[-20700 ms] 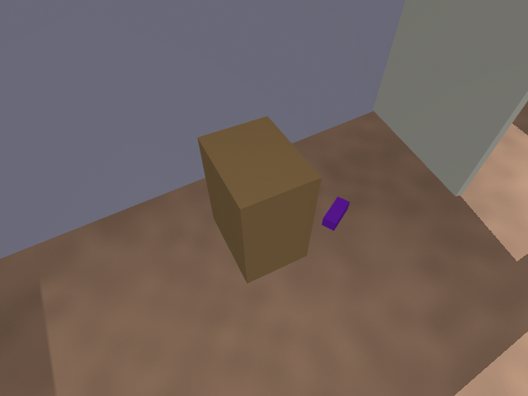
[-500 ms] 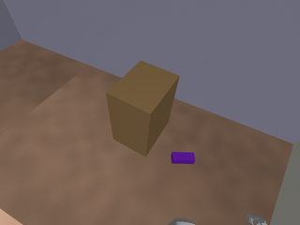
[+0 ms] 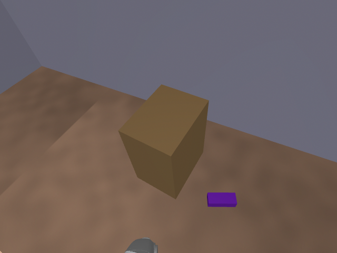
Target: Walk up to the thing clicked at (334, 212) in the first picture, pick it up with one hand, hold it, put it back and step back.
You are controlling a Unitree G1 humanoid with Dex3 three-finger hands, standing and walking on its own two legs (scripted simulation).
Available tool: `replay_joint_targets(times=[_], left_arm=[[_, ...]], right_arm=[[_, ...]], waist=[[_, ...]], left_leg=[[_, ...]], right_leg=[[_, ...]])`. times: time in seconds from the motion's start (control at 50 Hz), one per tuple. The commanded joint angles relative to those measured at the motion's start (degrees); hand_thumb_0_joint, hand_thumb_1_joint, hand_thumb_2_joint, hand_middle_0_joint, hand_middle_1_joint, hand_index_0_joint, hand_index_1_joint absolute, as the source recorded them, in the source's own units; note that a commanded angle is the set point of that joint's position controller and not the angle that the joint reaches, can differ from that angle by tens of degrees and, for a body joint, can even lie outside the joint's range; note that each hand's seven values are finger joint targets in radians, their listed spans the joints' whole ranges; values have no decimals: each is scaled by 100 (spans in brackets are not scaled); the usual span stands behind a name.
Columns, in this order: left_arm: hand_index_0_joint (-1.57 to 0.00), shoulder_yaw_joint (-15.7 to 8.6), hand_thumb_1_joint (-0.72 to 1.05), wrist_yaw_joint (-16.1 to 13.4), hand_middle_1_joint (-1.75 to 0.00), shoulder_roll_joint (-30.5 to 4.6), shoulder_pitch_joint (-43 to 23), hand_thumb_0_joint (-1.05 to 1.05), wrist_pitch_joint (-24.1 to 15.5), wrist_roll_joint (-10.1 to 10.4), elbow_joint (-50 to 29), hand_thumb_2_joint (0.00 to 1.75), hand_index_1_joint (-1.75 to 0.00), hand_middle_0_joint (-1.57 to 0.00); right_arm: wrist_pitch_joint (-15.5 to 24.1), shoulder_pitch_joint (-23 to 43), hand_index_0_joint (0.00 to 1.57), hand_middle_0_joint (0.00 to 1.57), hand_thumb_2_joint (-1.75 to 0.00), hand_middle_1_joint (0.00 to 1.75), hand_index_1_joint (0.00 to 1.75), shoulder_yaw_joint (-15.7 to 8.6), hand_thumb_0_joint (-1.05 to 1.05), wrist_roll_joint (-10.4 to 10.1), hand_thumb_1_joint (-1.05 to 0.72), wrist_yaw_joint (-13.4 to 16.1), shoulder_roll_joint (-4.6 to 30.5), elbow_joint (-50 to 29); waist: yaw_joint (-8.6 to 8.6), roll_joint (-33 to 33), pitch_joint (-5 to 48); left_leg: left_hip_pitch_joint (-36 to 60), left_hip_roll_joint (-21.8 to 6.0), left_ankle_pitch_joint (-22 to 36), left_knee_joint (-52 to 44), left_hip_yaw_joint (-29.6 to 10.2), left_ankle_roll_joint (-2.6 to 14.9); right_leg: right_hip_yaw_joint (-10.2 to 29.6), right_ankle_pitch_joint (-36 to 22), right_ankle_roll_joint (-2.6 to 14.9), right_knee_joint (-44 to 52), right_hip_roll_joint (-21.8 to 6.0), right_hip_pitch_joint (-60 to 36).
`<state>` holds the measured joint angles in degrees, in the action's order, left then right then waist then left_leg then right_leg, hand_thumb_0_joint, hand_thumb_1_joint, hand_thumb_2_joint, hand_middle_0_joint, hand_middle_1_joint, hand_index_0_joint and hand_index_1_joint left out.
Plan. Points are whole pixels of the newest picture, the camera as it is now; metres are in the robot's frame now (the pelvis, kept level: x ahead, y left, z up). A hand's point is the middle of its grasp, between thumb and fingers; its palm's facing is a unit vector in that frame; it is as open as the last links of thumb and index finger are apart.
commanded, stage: walk up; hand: right
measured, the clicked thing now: (221, 199) +0.51 -0.24 -0.75
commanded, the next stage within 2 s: stand in 1.84 s
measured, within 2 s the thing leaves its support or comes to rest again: neither
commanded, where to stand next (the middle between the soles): +0.12 +0.01 m, yaw -1 degrees
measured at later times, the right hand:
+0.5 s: hand out of the picture +0.15 -0.25 -0.16, palm faces -0.02 +0.94 -0.35, open 7.4 cm
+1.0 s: hand (272, 241) +0.18 -0.24 -0.14, palm faces +0.00 +0.94 -0.34, open 7.4 cm
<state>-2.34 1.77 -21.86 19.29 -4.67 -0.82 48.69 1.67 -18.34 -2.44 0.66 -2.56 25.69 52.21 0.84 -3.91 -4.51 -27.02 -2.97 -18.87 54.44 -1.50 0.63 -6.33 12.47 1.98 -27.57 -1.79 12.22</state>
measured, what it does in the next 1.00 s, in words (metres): steps on the spot: left foot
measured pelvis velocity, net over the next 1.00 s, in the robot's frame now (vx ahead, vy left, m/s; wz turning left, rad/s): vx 0.10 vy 0.01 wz -0.01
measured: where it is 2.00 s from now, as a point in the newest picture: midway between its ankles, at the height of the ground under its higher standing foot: outside the picture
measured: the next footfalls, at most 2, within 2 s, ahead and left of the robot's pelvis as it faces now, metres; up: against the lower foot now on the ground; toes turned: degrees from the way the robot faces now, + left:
left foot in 0.16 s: +0.15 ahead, +0.14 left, +0.00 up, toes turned +0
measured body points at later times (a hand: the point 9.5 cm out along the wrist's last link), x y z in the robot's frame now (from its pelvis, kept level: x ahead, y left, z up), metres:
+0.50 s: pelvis +0.07 +0.01 -0.01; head +0.07 +0.00 +0.44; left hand +0.12 +0.32 -0.13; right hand +0.15 -0.30 -0.13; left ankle +0.11 +0.14 -0.74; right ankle +0.08 -0.11 -0.74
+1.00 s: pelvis +0.10 +0.01 +0.01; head +0.10 +0.02 +0.46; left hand +0.21 +0.32 -0.12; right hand +0.18 -0.29 -0.12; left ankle +0.12 +0.15 -0.74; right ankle +0.08 -0.11 -0.74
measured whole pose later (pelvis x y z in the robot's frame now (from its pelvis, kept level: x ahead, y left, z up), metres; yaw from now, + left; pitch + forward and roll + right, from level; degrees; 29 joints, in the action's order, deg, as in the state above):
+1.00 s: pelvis +0.10 +0.01 +0.01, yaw -1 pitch -3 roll +0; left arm -0.5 0.2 -20.7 3.3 -1.1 0.0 65.0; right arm 1.1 -4.6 0.3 0.3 -0.6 20.1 66.5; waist -0.6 0.5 -2.1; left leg -8.1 -1.9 -9.7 20.4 1.3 -1.2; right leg -1.6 12.5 -0.7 -20.0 -1.2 4.9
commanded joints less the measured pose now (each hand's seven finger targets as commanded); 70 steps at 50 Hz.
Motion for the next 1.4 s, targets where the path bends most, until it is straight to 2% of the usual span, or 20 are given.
replay_joint_targets(times=[0.0, 0.04, 0.08, 0.12, 0.14, 0.16, 0.18, 0.2, 0.28, 0.32, 0.36, 0.38, 0.4, 0.42, 0.44, 0.48, 0.52, 0.88, 1.06, 1.38], left_arm=[[-20, -384, 90, -154, -30, -1496, -150, 0, -41, 27, -396, 90, -30, -20], [-20, -349, 90, -171, -30, -1472, -169, 0, 26, 47, -346, 90, -30, -20], [-20, -324, 90, -198, -30, -1460, -245, 0, 110, 107, -299, 90, -30, -20], [-20, -232, 90, -204, -30, -1292, -481, 0, 200, 187, -306, 90, -30, -20], [-20, -174, 90, -176, -30, -1052, -236, 0, 194, 182, -341, 90, -30, -20], [-20, -52, 90, -160, -30, -736, 11, 0, 223, 155, -336, 90, -30, -20], [-20, -201, 90, -222, -30, -1182, -224, 0, 294, 124, -223, 90, -30, -20], [-20, -243, 90, -249, -30, -1319, -300, 0, 318, 87, -109, 90, -30, -20], [-20, -231, 90, -167, -30, -1214, -55, 0, 282, 99, 309, 90, -30, -20], [-20, -192, 90, -149, -30, -1084, -42, 0, 241, 52, 459, 90, -30, -20], [-20, -206, 90, -197, -30, -1049, 94, 0, 170, -3, 671, 90, -30, -20], [-20, -249, 90, -229, -30, -1237, -40, 0, 134, -60, 673, 90, -30, -20], [-20, -280, 90, -240, -30, -1547, -561, 0, 87, -85, 513, 90, -30, -20], [-20, -269, 90, -206, -30, -1768, -1027, 0, 96, 11, 435, 90, -30, -20], [-20, -208, 90, -185, -30, -1585, -1279, 0, 111, 12, 436, 90, -30, -20], [-20, -71, 90, -177, -30, -1275, -1393, 0, 125, 33, 542, 90, -30, -20], [-20, -25, 90, -171, -30, -1186, -1181, 0, 136, 79, 698, 90, -30, -20], [-20, -40, 90, -213, -30, -1135, -1684, 0, 243, 87, 1320, 90, -30, -20], [-20, -24, 90, -196, -30, -1067, -1830, 0, 293, 61, 1381, 90, -30, -20], [-20, -17, 90, -225, -30, -1055, -1644, 0, 273, 45, 1390, 90, -30, -20]], right_arm=[[53, -110, 20, 20, -90, 30, 30, -214, 0, -20, -90, 117, 687, -302], [79, 98, 20, 20, -90, 30, 30, -206, 0, -42, -90, 173, 577, -262], [104, 136, 20, 20, -90, 30, 30, -196, 0, -58, -90, 242, 548, -199], [164, -76, 20, 20, -90, 30, 30, -235, 0, -32, -90, 294, 683, -47], [220, -265, 20, 20, -90, 30, 30, -344, 0, 29, -90, 284, 1029, -100], [259, -114, 20, 20, -90, 30, 30, -424, 0, 60, -90, 285, 1402, -185], [227, 69, 20, 20, -90, 30, 30, -453, 0, 20, -90, 280, 1657, -210], [199, 139, 20, 20, -90, 30, 30, -435, 0, -7, -90, 287, 1586, -233], [142, 696, 20, 20, -90, 30, 30, -292, 0, 81, -90, 296, 1216, -308], [103, 825, 20, 20, -90, 30, 30, -259, 0, 78, -90, 268, 1142, -300], [14, 1056, 20, 20, -90, 30, 30, -181, 0, -6, -90, 237, 928, -282], [-12, 1036, 20, 20, -90, 30, 30, -94, 0, -69, -90, 229, 642, -262], [-49, 1045, 20, 20, -90, 30, 30, -15, 0, -132, -90, 220, 369, -221], [-70, 1000, 20, 20, -90, 30, 30, -115, 0, -102, -90, 269, 727, -36], [-44, 988, 20, 20, -90, 30, 30, -114, 0, -64, -90, 254, 753, 96], [49, 922, 20, 20, -90, 30, 30, -89, 0, -74, -90, 246, 690, 293], [103, 1017, 20, 20, -90, 30, 30, -87, 0, -81, -90, 256, 835, 409], [57, 1640, 20, 20, -90, 30, 30, 48, 0, -84, -90, 279, 652, 1097], [52, 1761, 20, 20, -90, 30, 30, 0, 0, -21, -90, 292, 644, 1146], [18, 1707, 20, 20, -90, 30, 30, -53, 0, -12, -90, 289, 589, 1078]], waist=[[-86, 1279, 75], [-46, 1270, 294], [-76, 1203, 485], [-293, 837, 661], [-314, 40, 1004], [-189, -913, 954], [-342, -782, 720], [-336, -577, 427], [-104, -822, 335], [-97, -742, 508], [120, -373, 639], [84, 201, 590], [-90, 980, 376], [-207, 1022, 128], [-319, 743, -9], [-362, 770, 143], [-209, 813, 438], [-83, 342, 736], [-82, 286, 501], [-92, 399, 673]], left_leg=[[185, -136, 398, -861, 233, -69], [594, 5, 644, -1255, 392, -27], [901, 158, 841, -1722, 495, 52], [1687, 180, 1620, -2617, 377, 190], [2264, -258, 1326, -2786, -313, 353], [2387, -1484, 716, -3414, -2127, 801], [1982, -2002, 308, -3601, -2857, 1638], [1721, -1978, 52, -3614, -2820, 1704], [1085, -1144, 35, -3511, -1362, 1128], [917, -938, 346, -3213, -958, 1005], [470, -841, 385, -2595, -637, 748], [117, -640, 358, -2275, -422, 458], [-55, -38, -177, -1859, -69, 84], [602, 32, -688, -1667, 93, 76], [1096, 10, -488, -1865, 55, 92], [1583, -125, 641, -2670, -132, 139], [1797, -346, 1180, -2905, -400, 239], [2070, -473, 2099, -3581, -198, 38], [1988, -456, 1577, -3865, -241, -5], [2241, -415, 1852, -3770, -192, 21]], right_leg=[[784, -1907, 959, 816, -1265, 44], [668, -3176, 906, 242, -1263, 64], [629, -3332, 796, -256, -1165, -30], [558, -2198, 472, -914, -895, 252], [441, -542, 350, -1482, -625, 645], [193, 1564, 89, -2228, -110, 1401], [476, 2571, 20, -2847, 86, 1575], [719, 2555, 3, -2957, -101, 1684], [642, 1495, -67, -1990, -120, 1085], [434, 1211, -103, -1167, 31, 475], [387, 316, -78, 48, 127, -364], [1031, 180, 6, 500, -290, -574], [2589, 883, 325, 1172, -1267, -96], [2725, 1329, 736, 1236, -1662, 670], [2321, 1131, 697, 1043, -1447, 1024], [1440, 134, 231, 601, -818, 788], [1173, -4, 40, 442, -553, 563], [949, -1254, -46, 985, -594, -720], [915, -677, -76, 1169, -549, -643], [901, -962, -94, 1187, -567, -640]])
